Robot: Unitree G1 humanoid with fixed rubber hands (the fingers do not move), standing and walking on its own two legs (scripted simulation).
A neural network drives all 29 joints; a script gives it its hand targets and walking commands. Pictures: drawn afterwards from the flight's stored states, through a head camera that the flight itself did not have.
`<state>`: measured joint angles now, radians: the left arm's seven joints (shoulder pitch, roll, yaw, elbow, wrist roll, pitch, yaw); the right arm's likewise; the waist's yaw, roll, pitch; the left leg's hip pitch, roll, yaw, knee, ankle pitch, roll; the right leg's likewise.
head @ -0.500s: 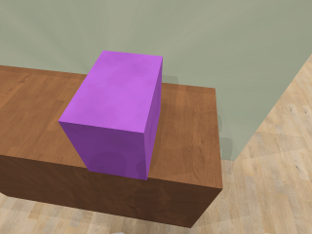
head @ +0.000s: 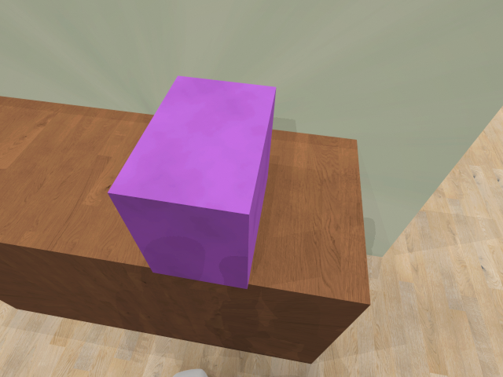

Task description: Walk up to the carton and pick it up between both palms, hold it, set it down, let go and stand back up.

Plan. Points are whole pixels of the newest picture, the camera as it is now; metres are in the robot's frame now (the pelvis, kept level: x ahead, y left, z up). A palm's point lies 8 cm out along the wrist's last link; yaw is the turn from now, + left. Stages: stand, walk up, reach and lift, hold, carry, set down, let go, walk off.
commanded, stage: walk up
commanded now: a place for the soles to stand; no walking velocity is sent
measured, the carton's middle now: (212, 182) +0.44 +0.09 +0.01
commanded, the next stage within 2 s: none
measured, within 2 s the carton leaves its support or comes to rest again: neither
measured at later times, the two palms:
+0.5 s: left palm out of the picture +0.07 +0.38 -0.13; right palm out of the picture +0.05 -0.11 -0.14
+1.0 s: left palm out of the picture -0.01 +0.37 -0.14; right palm out of the picture -0.14 -0.10 -0.14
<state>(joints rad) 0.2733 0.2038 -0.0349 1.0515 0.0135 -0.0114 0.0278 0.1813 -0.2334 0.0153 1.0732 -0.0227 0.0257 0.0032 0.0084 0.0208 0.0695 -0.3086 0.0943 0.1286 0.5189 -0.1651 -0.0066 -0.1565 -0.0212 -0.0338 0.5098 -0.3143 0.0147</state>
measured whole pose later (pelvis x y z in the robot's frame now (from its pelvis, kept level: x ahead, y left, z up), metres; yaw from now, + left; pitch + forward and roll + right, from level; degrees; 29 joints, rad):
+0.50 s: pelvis -0.05 +0.12 -0.02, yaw -9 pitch -1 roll +0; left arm 0.21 0.27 0.05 0.83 0.02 0.02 0.03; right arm 0.07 -0.16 0.02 0.86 -0.03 0.05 0.00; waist 0.02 0.00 0.11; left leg -0.37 0.09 0.16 0.68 -0.28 0.01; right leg -0.39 0.02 -0.02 0.88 -0.53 0.01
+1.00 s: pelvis -0.06 +0.14 +0.00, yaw -12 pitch -2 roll +0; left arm 0.31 0.21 -0.02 1.05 0.00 0.00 0.01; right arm 0.32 -0.24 0.02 1.08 -0.01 0.03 0.00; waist -0.02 0.00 0.07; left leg -0.27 0.08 0.22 0.49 -0.18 0.03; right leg -0.25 0.02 0.03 0.52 -0.24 -0.01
